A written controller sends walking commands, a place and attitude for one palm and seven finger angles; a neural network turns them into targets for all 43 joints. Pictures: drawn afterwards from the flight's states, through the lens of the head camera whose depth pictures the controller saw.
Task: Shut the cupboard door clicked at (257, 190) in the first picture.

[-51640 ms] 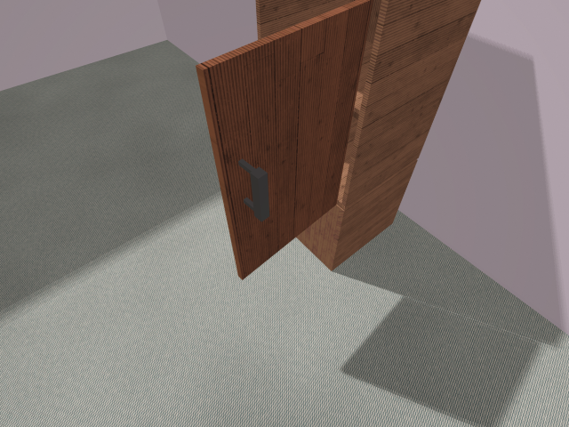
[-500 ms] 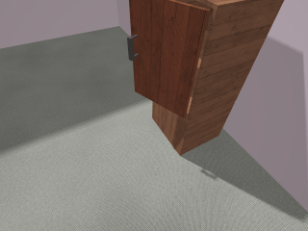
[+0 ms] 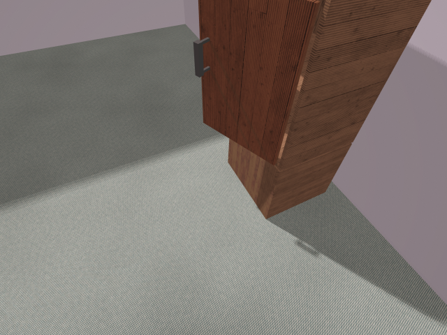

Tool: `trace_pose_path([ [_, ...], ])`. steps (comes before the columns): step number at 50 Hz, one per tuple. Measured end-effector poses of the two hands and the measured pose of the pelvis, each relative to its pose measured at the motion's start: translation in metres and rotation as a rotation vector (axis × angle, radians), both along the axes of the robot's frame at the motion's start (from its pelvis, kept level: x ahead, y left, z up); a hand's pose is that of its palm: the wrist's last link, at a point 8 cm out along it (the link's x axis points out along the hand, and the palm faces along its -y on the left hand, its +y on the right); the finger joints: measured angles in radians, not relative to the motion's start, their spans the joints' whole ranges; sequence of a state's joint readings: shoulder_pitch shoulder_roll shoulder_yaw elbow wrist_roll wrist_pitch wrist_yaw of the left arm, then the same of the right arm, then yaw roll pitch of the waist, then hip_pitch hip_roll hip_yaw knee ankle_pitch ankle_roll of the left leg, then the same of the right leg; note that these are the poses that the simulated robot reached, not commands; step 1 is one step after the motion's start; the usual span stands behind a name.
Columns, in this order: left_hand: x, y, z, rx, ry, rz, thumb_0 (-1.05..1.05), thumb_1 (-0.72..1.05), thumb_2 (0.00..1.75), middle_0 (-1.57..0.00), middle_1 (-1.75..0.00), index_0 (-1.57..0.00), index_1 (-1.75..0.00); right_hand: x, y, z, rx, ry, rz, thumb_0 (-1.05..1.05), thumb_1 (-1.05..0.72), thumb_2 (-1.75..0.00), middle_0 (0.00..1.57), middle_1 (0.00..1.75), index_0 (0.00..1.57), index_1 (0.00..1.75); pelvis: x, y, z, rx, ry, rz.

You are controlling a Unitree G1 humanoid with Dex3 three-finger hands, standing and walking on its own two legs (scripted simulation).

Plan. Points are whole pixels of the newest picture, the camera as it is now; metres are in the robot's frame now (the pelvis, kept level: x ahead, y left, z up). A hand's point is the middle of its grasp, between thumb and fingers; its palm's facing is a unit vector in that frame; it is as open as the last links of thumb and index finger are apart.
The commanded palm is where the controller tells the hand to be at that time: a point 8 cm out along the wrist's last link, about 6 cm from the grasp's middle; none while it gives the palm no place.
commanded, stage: walk to a spot facing it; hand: left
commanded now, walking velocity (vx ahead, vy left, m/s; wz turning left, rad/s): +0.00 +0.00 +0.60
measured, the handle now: (202, 57) +0.97 +0.11 -0.01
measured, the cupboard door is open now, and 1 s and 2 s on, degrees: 23 23 23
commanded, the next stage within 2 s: none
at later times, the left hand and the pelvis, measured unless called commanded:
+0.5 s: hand out of the picture +0.01 +0.24 -0.17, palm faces +0.26 -0.93 -0.26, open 7.4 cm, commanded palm none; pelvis -0.02 +0.01 +0.00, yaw +16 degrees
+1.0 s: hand out of the picture -0.06 +0.14 -0.16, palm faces +0.56 -0.78 -0.27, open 7.4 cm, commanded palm none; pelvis +0.00 -0.06 +0.00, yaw +36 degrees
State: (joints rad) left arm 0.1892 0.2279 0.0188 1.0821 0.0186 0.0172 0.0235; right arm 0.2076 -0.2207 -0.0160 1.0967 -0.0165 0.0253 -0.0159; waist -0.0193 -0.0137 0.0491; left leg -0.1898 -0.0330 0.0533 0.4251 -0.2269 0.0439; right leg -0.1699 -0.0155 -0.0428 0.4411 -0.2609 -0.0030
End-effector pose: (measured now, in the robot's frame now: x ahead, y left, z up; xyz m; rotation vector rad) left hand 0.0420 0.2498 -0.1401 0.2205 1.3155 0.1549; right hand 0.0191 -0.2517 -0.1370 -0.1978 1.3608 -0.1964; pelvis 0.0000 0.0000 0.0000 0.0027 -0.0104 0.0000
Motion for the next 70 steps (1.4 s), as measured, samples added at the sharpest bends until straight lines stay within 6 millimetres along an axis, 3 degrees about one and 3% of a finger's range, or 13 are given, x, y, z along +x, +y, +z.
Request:
trace_pose_path([
  [6,-0.017,-0.001,-0.010,-0.014,-0.012,0.071,0.01,0.91,0.90,-0.20,-0.30,-0.20,-0.30,0.012,0.010,-0.009,0.019,0.017,0.051,0.00,-0.91,-0.90,0.20,0.30,0.20,0.30,-0.006,0.001,-0.009,-0.019,0.001,0.069],
  [13,-0.043,0.017,-0.031,-0.039,-0.012,0.181,0.01,0.91,0.90,-0.20,-0.30,-0.20,-0.30,0.037,0.030,-0.008,-0.007,-0.016,0.152,0.00,-0.91,-0.90,0.20,0.30,0.20,0.30,-0.011,0.018,-0.021,-0.016,-0.006,0.164],
  [20,-0.051,0.033,-0.008,-0.014,-0.028,0.231,0.01,0.91,0.90,-0.20,-0.30,-0.20,-0.30,0.046,0.039,0.007,-0.017,-0.019,0.229,0.00,-0.91,-0.90,0.21,0.30,0.20,0.30,-0.018,0.022,-0.004,-0.031,0.026,0.221],
  [26,-0.049,0.037,0.005,0.027,-0.087,0.273,0.01,0.91,0.90,-0.20,-0.30,-0.19,-0.30,0.056,0.029,0.011,-0.017,-0.009,0.278,0.00,-0.90,-0.90,0.21,0.30,0.20,0.30,-0.019,0.009,0.001,-0.036,0.045,0.284],
  [35,-0.050,0.001,0.018,0.088,-0.165,0.343,0.01,0.91,0.90,-0.20,-0.30,-0.19,-0.30,0.089,-0.011,-0.010,0.011,-0.012,0.356,0.00,-0.90,-0.90,0.21,0.30,0.20,0.30,-0.014,-0.034,-0.008,-0.007,0.055,0.402],
  [38,-0.066,-0.018,0.022,0.110,-0.152,0.377,0.01,0.91,0.90,-0.20,-0.30,-0.20,-0.30,0.108,-0.021,-0.017,0.025,-0.024,0.387,0.00,-0.90,-0.90,0.21,0.30,0.20,0.30,-0.013,-0.046,-0.010,0.003,0.042,0.438],
  [43,-0.093,-0.050,0.028,0.095,-0.101,0.458,0.01,0.91,0.90,-0.20,-0.30,-0.20,-0.30,0.136,-0.021,-0.012,0.054,-0.043,0.456,0.00,-0.91,-0.90,0.20,0.30,0.20,0.30,-0.008,-0.057,-0.001,0.035,0.031,0.511],
  [47,-0.112,-0.069,0.024,0.072,-0.093,0.535,0.01,0.91,0.90,-0.20,-0.30,-0.20,-0.30,0.154,-0.009,-0.010,0.067,-0.035,0.533,0.00,-0.91,-0.90,0.20,0.30,0.20,0.30,-0.005,-0.062,0.000,0.046,0.030,0.577],
  [51,-0.141,-0.084,0.016,0.047,-0.080,0.633,0.01,0.91,0.90,-0.20,-0.30,-0.20,-0.30,0.175,0.018,-0.009,0.071,-0.039,0.635,0.00,-0.91,-0.90,0.20,0.30,0.20,0.30,-0.005,-0.061,-0.002,0.040,0.026,0.644],
  [57,-0.203,-0.100,-0.004,-0.009,-0.013,0.791,0.01,0.91,0.90,-0.20,-0.30,-0.20,-0.30,0.213,0.087,0.003,0.086,-0.129,0.810,0.00,-0.91,-0.90,0.20,0.30,0.20,0.30,-0.007,-0.044,-0.009,0.022,0.028,0.736],
  [61,-0.239,-0.099,-0.021,-0.045,0.066,0.861,0.01,0.91,0.90,-0.20,-0.30,-0.20,-0.30,0.233,0.130,0.008,0.098,-0.249,0.891,0.00,-0.91,-0.90,0.20,0.30,0.20,0.30,-0.007,-0.025,-0.020,0.019,0.023,0.771],
  [65,-0.234,-0.076,-0.012,-0.034,0.056,0.878,0.02,0.91,0.90,-0.20,-0.30,-0.19,-0.30,0.231,0.140,0.015,0.085,-0.243,0.911,0.00,-0.91,-0.90,0.20,0.30,0.20,0.30,0.003,-0.009,-0.012,0.009,0.013,0.803],
  [70,-0.189,-0.032,0.006,0.023,-0.072,0.877,0.02,0.91,0.90,-0.20,-0.30,-0.19,-0.30,0.221,0.132,0.011,0.058,-0.118,0.914,0.00,-0.91,-0.90,0.21,0.30,0.20,0.30,0.025,0.008,-0.002,0.002,0.007,0.854],
])
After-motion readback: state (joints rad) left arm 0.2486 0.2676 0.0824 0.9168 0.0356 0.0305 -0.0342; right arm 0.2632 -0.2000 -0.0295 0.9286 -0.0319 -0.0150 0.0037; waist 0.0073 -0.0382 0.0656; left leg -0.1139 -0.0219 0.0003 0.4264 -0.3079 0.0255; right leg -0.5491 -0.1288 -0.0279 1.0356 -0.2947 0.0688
